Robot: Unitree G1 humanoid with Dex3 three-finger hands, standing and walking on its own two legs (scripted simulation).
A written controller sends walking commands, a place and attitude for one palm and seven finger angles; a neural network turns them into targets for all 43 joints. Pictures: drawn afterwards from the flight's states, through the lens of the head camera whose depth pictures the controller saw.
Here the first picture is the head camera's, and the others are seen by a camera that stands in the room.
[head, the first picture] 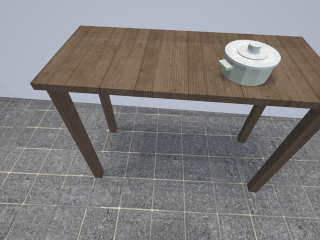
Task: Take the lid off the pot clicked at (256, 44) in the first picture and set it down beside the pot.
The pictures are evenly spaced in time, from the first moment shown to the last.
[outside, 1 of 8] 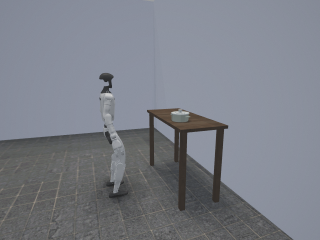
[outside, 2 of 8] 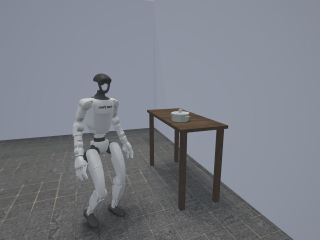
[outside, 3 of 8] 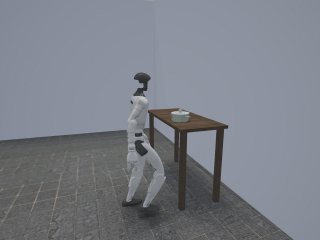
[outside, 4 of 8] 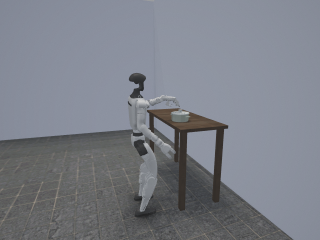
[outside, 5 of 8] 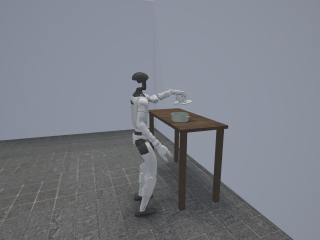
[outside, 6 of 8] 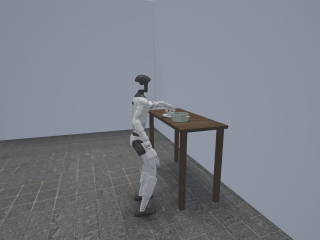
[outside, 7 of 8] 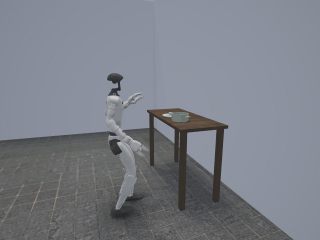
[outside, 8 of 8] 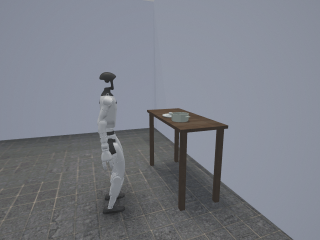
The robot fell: no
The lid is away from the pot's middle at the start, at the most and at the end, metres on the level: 0.00 0.25 0.24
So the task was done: yes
